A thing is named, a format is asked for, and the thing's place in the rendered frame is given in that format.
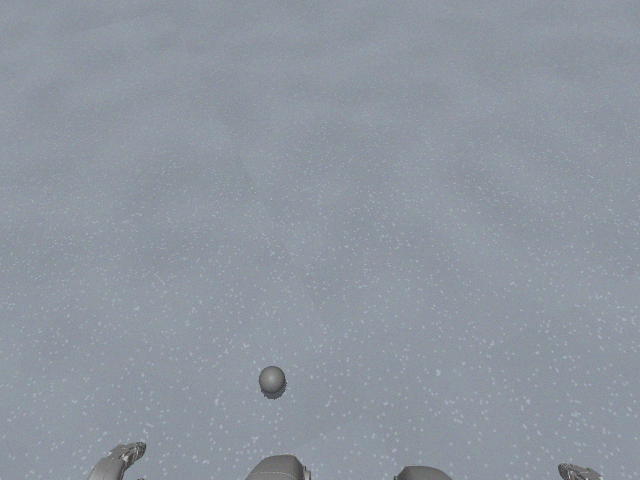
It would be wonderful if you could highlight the left robot hand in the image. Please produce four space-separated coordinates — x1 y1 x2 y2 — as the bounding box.
87 442 146 480

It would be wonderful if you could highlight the ball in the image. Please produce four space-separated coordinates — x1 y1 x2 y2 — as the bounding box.
259 366 285 394

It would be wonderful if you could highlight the right robot hand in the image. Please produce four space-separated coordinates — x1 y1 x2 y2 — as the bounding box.
558 463 603 480

